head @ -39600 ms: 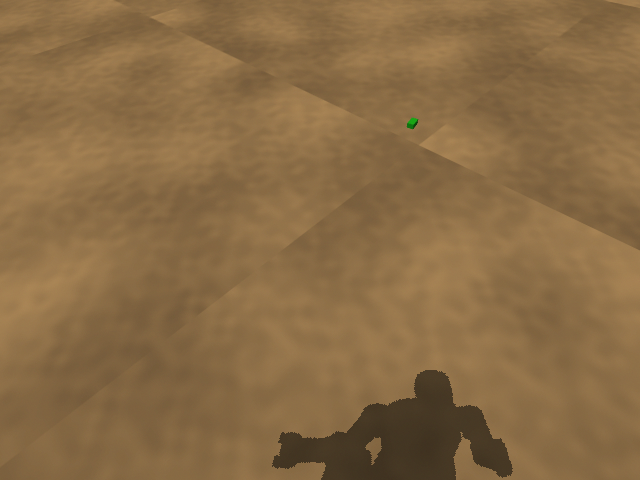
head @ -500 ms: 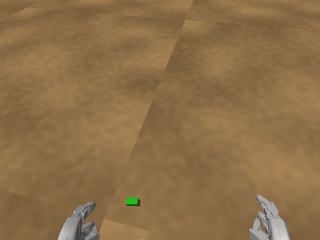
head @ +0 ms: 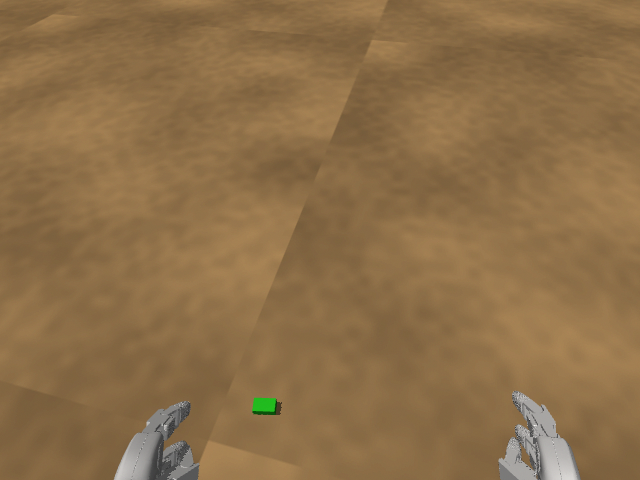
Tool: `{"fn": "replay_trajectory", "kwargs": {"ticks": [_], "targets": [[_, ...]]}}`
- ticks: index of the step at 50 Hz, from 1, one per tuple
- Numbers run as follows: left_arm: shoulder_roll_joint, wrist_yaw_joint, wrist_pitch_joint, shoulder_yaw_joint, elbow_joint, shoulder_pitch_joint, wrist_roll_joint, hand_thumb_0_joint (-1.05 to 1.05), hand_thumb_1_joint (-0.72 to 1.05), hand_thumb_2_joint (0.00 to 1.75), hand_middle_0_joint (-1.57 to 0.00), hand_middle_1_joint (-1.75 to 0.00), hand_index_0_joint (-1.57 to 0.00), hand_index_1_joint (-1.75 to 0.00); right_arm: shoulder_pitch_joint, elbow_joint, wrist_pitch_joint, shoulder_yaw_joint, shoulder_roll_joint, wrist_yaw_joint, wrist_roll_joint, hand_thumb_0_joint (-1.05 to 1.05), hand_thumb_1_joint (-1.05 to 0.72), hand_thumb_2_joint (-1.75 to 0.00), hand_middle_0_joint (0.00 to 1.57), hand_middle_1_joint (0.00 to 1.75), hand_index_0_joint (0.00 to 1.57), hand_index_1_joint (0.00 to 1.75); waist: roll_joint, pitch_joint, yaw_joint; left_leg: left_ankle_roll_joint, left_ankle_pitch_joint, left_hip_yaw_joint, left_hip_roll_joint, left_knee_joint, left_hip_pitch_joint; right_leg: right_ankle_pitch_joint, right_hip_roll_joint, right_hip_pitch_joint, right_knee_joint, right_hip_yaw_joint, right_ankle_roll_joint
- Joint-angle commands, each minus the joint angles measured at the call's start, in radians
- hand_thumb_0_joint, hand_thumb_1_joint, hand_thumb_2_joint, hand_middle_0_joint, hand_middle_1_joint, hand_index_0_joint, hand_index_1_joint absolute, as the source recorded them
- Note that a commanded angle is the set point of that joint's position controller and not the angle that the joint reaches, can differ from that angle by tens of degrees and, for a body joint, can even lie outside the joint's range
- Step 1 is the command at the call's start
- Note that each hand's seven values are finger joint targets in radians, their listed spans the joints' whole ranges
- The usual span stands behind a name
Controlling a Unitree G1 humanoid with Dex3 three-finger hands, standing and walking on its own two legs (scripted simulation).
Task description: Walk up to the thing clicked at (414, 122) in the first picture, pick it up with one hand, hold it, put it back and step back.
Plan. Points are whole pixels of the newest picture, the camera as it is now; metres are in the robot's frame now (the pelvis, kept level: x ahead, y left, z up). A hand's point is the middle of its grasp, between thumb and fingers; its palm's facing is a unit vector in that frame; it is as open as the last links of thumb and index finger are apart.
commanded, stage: home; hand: left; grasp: from above
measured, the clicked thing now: (264, 406) +0.45 +0.21 -0.70
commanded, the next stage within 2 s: stand in 0.54 s
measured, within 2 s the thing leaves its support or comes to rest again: neither
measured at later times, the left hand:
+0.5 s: hand out of the picture +0.15 +0.18 -0.05, palm faces +0.05 -0.98 -0.21, open 7.4 cm
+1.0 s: hand out of the picture +0.08 +0.24 -0.11, palm faces +0.03 -0.94 -0.34, open 7.4 cm
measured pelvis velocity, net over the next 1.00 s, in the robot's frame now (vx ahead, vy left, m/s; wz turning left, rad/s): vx -0.01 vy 0.00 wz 0.00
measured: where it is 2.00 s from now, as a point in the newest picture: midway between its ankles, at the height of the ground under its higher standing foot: outside the picture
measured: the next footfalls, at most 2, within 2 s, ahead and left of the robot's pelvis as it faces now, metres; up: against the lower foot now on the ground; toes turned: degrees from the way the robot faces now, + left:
none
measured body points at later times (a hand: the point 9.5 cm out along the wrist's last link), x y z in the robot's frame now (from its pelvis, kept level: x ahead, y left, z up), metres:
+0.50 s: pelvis -0.01 +0.00 +0.00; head +0.01 +0.00 +0.45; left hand +0.15 +0.23 -0.03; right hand +0.15 -0.25 -0.06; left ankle +0.01 +0.12 -0.68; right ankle -0.01 -0.13 -0.68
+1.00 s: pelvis -0.01 +0.00 +0.04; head +0.00 +0.01 +0.49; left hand +0.07 +0.29 -0.08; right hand +0.08 -0.28 -0.09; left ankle +0.01 +0.12 -0.68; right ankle -0.01 -0.13 -0.68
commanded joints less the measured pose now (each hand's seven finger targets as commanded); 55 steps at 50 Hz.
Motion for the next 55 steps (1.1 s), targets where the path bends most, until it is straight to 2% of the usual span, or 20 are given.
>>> {"fn": "replay_trajectory", "kwargs": {"ticks": [1, 4, 9, 10, 11, 13, 16, 26, 29, 31, 32, 33, 34, 35, 36, 37, 39, 46, 51, 55], "targets": [[0.107, 0.005, -0.051, 0.069, -0.204, -0.032, 0.010, 0.00, 0.90, 0.90, -0.20, -0.30, -0.20, -0.30, -0.058, -0.160, -0.059, -0.051, -0.126, -0.013, -0.004, 0.00, -0.90, -0.90, 0.20, 0.30, 0.20, 0.30, 0.014, -0.069, -0.006, 0.017, 0.250, 0.005, -0.014, -0.163, 0.130, 0.232, 0.031, 0.023, -0.140, -0.024, -0.019], [0.106, 0.003, -0.050, 0.071, -0.207, -0.023, 0.005, 0.00, 0.90, 0.90, -0.20, -0.30, -0.20, -0.30, -0.058, -0.165, -0.057, -0.055, -0.131, -0.011, -0.002, 0.00, -0.90, -0.90, 0.20, 0.30, 0.20, 0.30, 0.009, -0.101, -0.006, 0.016, 0.282, 0.005, -0.014, -0.156, 0.141, 0.259, 0.030, 0.040, -0.136, -0.022, -0.020], [0.111, 0.009, -0.049, 0.071, -0.201, -0.031, 0.009, 0.00, 0.90, 0.90, -0.20, -0.30, -0.20, -0.30, -0.061, -0.168, -0.053, -0.050, -0.124, -0.012, -0.003, 0.00, -0.90, -0.90, 0.20, 0.30, 0.20, 0.30, -0.015, -0.075, -0.006, 0.023, 0.247, 0.015, -0.021, -0.145, 0.115, 0.244, 0.025, 0.028, -0.152, -0.018, -0.013], [0.068, 0.003, -0.038, 0.040, -0.130, 0.022, 0.010, 0.00, 0.90, 0.90, -0.20, -0.30, -0.20, -0.30, -0.064, -0.171, -0.053, -0.048, -0.123, -0.011, -0.002, 0.00, -0.90, -0.90, 0.20, 0.30, 0.20, 0.30, -0.022, -0.055, -0.011, 0.023, 0.237, 0.015, -0.020, -0.149, 0.109, 0.232, 0.026, 0.016, -0.152, -0.019, -0.015], [0.109, 0.004, -0.045, 0.070, -0.221, -0.029, 0.004, 0.00, 0.90, 0.90, -0.20, -0.30, -0.20, -0.30, -0.060, -0.172, -0.052, -0.051, -0.126, -0.010, -0.002, 0.00, -0.90, -0.90, 0.20, 0.30, 0.20, 0.30, 0.004, -0.070, 0.000, 0.022, 0.229, 0.015, -0.019, -0.153, 0.116, 0.224, 0.025, 0.024, -0.153, -0.018, -0.016], [0.106, 0.005, -0.043, 0.074, -0.205, -0.015, 0.006, 0.00, 0.90, 0.90, -0.20, -0.30, -0.20, -0.30, -0.064, -0.176, -0.051, -0.055, -0.131, -0.008, -0.003, 0.00, -0.90, -0.90, 0.20, 0.30, 0.20, 0.30, 0.001, -0.096, -0.007, 0.019, 0.234, 0.009, -0.016, -0.159, 0.129, 0.222, 0.029, 0.032, -0.146, -0.023, -0.018], [0.096, 0.002, -0.042, 0.058, -0.179, -0.016, 0.010, 0.00, 0.90, 0.90, -0.20, -0.30, -0.20, -0.30, -0.070, -0.176, -0.050, -0.049, -0.126, -0.009, -0.001, 0.00, -0.90, -0.90, 0.20, 0.30, 0.20, 0.30, 0.001, -0.050, -0.009, 0.021, 0.193, 0.009, -0.018, -0.163, 0.104, 0.188, 0.029, 0.008, -0.155, -0.023, -0.016], [0.118, 0.008, -0.049, 0.073, -0.221, -0.037, 0.008, 0.00, 0.90, 0.90, -0.20, -0.30, -0.20, -0.30, -0.063, -0.180, -0.051, -0.052, -0.127, -0.013, 0.000, 0.00, -0.90, -0.90, 0.20, 0.30, 0.20, 0.30, -0.004, -0.075, -0.010, 0.025, 0.194, 0.021, -0.022, -0.149, 0.106, 0.193, 0.024, 0.012, -0.161, -0.013, -0.014], [0.086, 0.003, -0.038, 0.054, -0.161, 0.004, 0.007, 0.00, 0.90, 0.90, -0.20, -0.30, -0.20, -0.30, -0.071, -0.181, -0.050, -0.048, -0.125, -0.011, 0.000, 0.00, -0.90, -0.90, 0.20, 0.30, 0.20, 0.30, 0.000, -0.055, -0.006, 0.022, 0.171, 0.013, -0.019, -0.164, 0.099, 0.170, 0.026, 0.009, -0.159, -0.019, -0.017], [0.118, 0.006, -0.043, 0.073, -0.221, -0.038, 0.007, 0.00, 0.90, 0.90, -0.20, -0.30, -0.20, -0.30, -0.074, -0.185, -0.050, -0.050, -0.126, -0.011, 0.001, 0.00, -0.90, -0.90, 0.20, 0.30, 0.20, 0.30, 0.008, -0.053, -0.003, 0.022, 0.142, 0.011, -0.020, -0.170, 0.089, 0.143, 0.027, 0.003, -0.163, -0.021, -0.017], [0.190, 0.043, -0.256, 0.071, 0.130, -0.323, 0.117, 0.00, 0.90, 0.90, -0.20, -0.30, -0.20, -0.30, -0.140, 0.063, 0.057, -0.091, -0.231, 0.049, -0.118, 0.00, -0.90, -0.90, 0.20, 0.30, 0.20, 0.30, -0.062, 0.189, 0.059, 0.063, 0.303, -0.033, 0.015, -0.254, 0.110, 0.151, -0.048, 0.175, -0.195, 0.057, -0.048], [0.207, 0.036, -0.323, 0.088, 0.326, -0.233, 0.124, 0.00, 0.90, 0.90, -0.20, -0.30, -0.20, -0.30, -0.144, 0.082, 0.097, -0.109, -0.249, 0.080, -0.118, 0.00, -0.90, -0.90, 0.20, 0.30, 0.20, 0.30, -0.120, 0.094, 0.063, 0.078, 0.316, -0.008, 0.006, -0.237, 0.160, 0.145, -0.070, 0.217, -0.239, 0.127, -0.078], [0.221, 0.029, -0.359, 0.085, 0.374, -0.217, 0.130, 0.00, 0.90, 0.90, -0.20, -0.30, -0.20, -0.30, -0.137, 0.082, 0.116, -0.106, -0.242, 0.101, -0.121, 0.00, -0.90, -0.90, 0.20, 0.30, 0.20, 0.30, -0.147, 0.067, 0.049, 0.079, 0.300, 0.002, -0.004, -0.226, 0.204, 0.137, -0.091, 0.204, -0.266, 0.176, -0.098], [0.214, 0.020, -0.377, 0.076, 0.399, -0.240, 0.127, 0.00, 0.90, 0.90, -0.20, -0.30, -0.20, -0.30, -0.114, 0.076, 0.130, -0.103, -0.236, 0.115, -0.120, 0.00, -0.90, -0.90, 0.20, 0.30, 0.20, 0.30, -0.093, 0.091, 0.029, 0.073, 0.271, -0.009, -0.009, -0.255, 0.207, 0.140, -0.073, 0.174, -0.270, 0.165, -0.096], [0.219, 0.015, -0.396, 0.069, 0.441, -0.252, 0.126, 0.00, 0.90, 0.90, -0.20, -0.30, -0.20, -0.30, -0.121, 0.095, 0.134, -0.097, -0.223, 0.133, -0.102, 0.00, -0.90, -0.90, 0.20, 0.30, 0.20, 0.30, -0.043, 0.068, 0.042, 0.074, 0.264, -0.025, -0.005, -0.281, 0.251, 0.186, -0.074, 0.226, -0.252, 0.145, -0.084], [0.224, 0.013, -0.407, 0.067, 0.479, -0.275, 0.125, 0.00, 0.90, 0.90, -0.20, -0.30, -0.20, -0.30, -0.119, 0.119, 0.137, -0.096, -0.208, 0.152, -0.075, 0.00, -0.90, -0.90, 0.20, 0.30, 0.20, 0.30, -0.045, 0.056, 0.050, 0.074, 0.242, -0.020, -0.007, -0.302, 0.265, 0.190, -0.082, 0.263, -0.252, 0.133, -0.073], [0.219, 0.011, -0.414, 0.076, 0.555, -0.282, 0.112, 0.00, 0.90, 0.90, -0.20, -0.30, -0.20, -0.30, -0.139, 0.143, 0.145, -0.105, -0.218, 0.168, -0.059, 0.00, -0.90, -0.90, 0.20, 0.30, 0.20, 0.30, -0.094, 0.053, 0.060, 0.066, 0.270, -0.007, -0.008, -0.304, 0.312, 0.211, -0.090, 0.253, -0.293, 0.140, -0.067], [0.185, 0.015, -0.449, 0.067, 0.792, -0.306, 0.101, 0.00, 0.90, 0.90, -0.20, -0.30, -0.20, -0.30, -0.175, 0.242, 0.175, -0.116, -0.241, 0.170, -0.067, 0.00, -0.90, -0.90, 0.20, 0.30, 0.20, 0.30, 0.038, 0.117, 0.071, 0.083, 0.171, -0.124, 0.061, -0.513, 0.347, 0.199, -0.052, 0.323, -0.331, 0.065, -0.029], [0.217, 0.018, -0.469, 0.068, 0.922, -0.304, 0.096, 0.00, 0.90, 0.90, -0.20, -0.30, -0.20, -0.30, -0.146, 0.319, 0.189, -0.111, -0.238, 0.161, -0.053, 0.00, -0.90, -0.90, 0.20, 0.30, 0.20, 0.30, -0.044, 0.130, 0.053, 0.061, 0.360, -0.069, 0.039, -0.498, 0.442, 0.327, -0.090, 0.384, -0.439, 0.103, -0.044], [0.227, 0.024, -0.470, 0.064, 0.997, -0.315, 0.086, 0.00, 0.90, 0.90, -0.20, -0.30, -0.20, -0.30, -0.131, 0.372, 0.199, -0.108, -0.247, 0.154, -0.045, 0.00, -0.90, -0.90, 0.20, 0.30, 0.20, 0.30, -0.046, 0.132, 0.039, 0.056, 0.424, -0.066, 0.049, -0.538, 0.502, 0.385, -0.102, 0.426, -0.493, 0.104, -0.042]]}}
